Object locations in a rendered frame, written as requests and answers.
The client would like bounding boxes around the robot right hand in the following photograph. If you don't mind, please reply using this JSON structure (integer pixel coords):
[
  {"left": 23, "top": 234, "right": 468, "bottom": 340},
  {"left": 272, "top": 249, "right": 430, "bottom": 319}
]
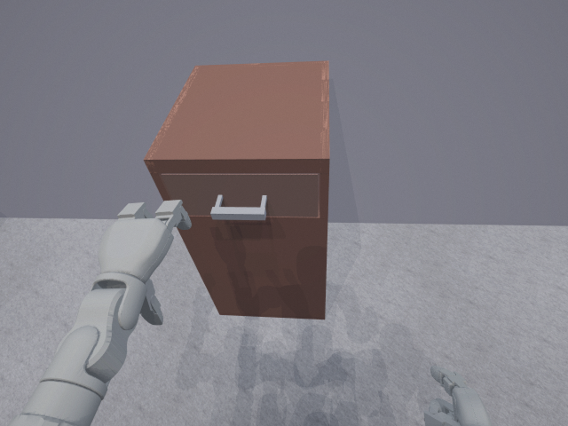
[{"left": 423, "top": 366, "right": 492, "bottom": 426}]

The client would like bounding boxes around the drawer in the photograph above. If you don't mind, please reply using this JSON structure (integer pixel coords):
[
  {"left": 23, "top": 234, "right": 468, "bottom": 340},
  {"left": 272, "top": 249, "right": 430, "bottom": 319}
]
[{"left": 162, "top": 173, "right": 319, "bottom": 217}]

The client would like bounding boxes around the cabinet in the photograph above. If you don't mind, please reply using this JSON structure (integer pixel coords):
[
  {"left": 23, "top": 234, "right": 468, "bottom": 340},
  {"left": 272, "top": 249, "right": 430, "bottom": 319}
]
[{"left": 144, "top": 60, "right": 329, "bottom": 320}]

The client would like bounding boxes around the handle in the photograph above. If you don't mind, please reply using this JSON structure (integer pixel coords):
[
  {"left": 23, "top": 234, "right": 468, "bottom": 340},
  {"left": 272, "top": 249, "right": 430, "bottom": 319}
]
[{"left": 210, "top": 195, "right": 267, "bottom": 220}]

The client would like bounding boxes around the robot left forearm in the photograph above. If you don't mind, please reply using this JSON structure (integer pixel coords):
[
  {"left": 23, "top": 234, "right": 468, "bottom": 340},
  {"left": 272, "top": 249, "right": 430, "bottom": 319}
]
[{"left": 8, "top": 272, "right": 147, "bottom": 426}]

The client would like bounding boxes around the robot left hand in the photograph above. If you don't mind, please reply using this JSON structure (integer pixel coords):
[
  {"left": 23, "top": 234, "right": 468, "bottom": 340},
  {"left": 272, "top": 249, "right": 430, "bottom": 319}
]
[{"left": 99, "top": 200, "right": 192, "bottom": 325}]

